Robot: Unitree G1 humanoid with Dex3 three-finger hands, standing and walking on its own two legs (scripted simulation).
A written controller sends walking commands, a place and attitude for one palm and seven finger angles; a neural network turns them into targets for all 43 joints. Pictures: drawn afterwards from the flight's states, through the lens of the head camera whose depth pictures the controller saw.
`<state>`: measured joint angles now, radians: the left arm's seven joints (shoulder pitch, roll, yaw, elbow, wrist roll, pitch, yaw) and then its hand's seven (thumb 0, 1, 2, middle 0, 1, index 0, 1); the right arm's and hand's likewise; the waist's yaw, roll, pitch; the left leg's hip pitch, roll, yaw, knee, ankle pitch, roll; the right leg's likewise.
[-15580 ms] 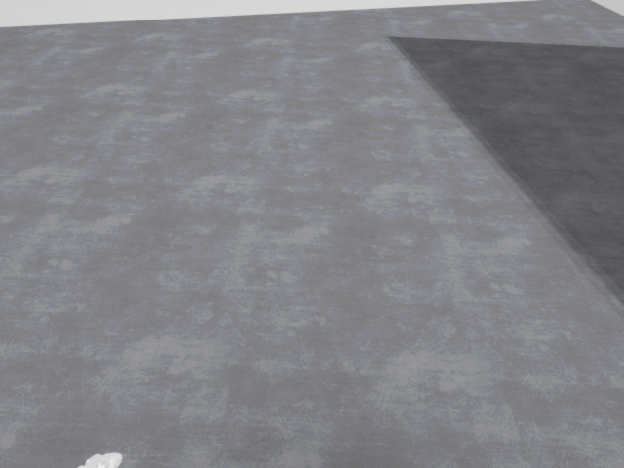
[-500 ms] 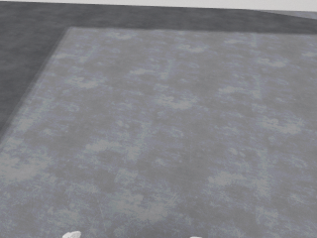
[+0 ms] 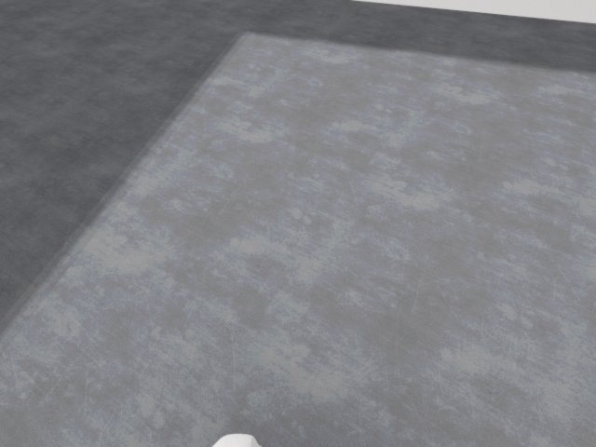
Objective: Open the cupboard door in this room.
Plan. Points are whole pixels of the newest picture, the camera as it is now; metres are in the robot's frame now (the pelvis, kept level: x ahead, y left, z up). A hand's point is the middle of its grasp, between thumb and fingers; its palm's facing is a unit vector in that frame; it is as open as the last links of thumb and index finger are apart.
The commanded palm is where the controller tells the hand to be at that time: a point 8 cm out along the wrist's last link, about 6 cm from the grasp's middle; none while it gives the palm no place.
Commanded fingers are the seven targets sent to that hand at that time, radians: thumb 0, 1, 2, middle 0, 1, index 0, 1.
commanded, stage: turn or walk to find it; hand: left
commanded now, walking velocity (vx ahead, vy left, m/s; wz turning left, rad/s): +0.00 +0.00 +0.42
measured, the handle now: out of the picture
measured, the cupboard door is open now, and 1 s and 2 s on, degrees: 0 0 0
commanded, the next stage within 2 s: none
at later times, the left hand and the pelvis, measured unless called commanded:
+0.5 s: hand out of the picture +0.03 +0.24 -0.16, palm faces +0.21 -0.94 -0.26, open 7.4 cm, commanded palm none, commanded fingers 0.00 0.90 0.90 -0.20 -0.30 -0.20 -0.30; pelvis -0.02 +0.01 +0.00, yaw +12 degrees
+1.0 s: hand out of the picture -0.11 +0.19 -0.17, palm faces +0.46 -0.85 -0.25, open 7.4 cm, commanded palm none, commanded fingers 0.00 0.90 0.90 -0.20 -0.30 -0.20 -0.30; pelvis -0.05 -0.01 -0.01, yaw +26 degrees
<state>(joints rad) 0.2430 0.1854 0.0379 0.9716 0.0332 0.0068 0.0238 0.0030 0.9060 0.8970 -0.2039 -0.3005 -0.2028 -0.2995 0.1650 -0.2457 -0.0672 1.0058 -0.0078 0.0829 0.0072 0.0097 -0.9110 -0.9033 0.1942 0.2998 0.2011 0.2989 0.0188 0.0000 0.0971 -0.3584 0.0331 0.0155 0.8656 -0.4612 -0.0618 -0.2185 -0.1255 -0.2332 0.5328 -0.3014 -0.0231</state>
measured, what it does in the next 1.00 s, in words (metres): steps on the spot, turning left: left foot, then right foot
